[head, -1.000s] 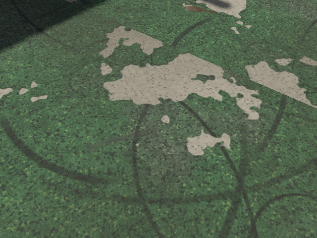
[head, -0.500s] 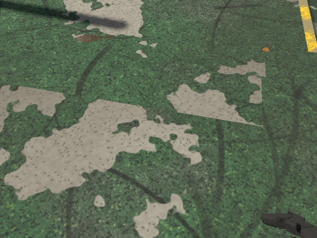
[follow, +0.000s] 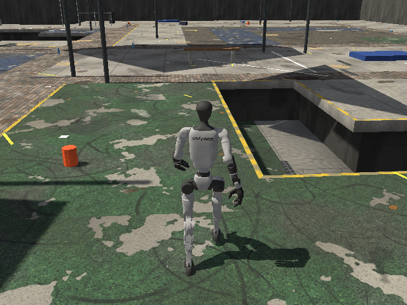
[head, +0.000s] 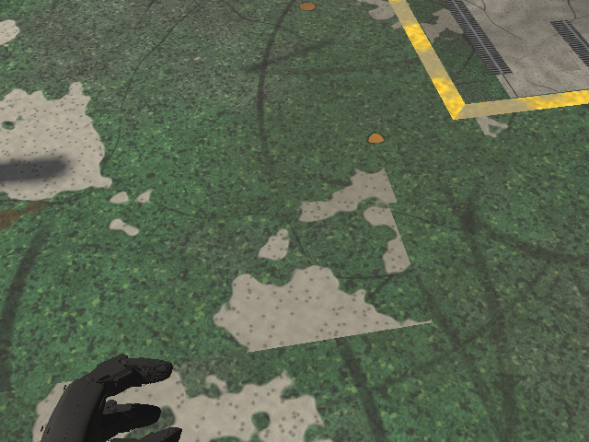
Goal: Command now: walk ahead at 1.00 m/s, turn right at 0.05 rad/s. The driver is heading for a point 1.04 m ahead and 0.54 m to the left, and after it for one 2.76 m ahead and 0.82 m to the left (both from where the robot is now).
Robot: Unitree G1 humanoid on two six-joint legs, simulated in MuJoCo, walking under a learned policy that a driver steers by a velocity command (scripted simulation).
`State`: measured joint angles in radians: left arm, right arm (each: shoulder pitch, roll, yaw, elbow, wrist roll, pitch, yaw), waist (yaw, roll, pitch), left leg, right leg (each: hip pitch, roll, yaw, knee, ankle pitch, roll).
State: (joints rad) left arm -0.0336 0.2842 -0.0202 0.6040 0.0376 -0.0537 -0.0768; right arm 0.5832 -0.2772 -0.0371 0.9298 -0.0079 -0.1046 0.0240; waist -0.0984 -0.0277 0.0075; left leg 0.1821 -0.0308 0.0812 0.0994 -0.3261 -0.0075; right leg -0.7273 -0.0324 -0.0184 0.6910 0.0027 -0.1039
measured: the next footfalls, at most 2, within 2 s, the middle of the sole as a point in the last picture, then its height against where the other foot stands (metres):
right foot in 0.08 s outside the picture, level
left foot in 0.54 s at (229, 350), level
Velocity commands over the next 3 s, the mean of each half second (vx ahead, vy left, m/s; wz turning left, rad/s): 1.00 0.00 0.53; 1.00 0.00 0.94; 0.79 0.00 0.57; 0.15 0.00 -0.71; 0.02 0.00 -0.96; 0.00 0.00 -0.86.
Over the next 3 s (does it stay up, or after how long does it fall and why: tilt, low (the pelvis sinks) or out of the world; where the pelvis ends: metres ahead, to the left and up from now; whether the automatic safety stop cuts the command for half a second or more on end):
stays up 1.31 0.60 0.01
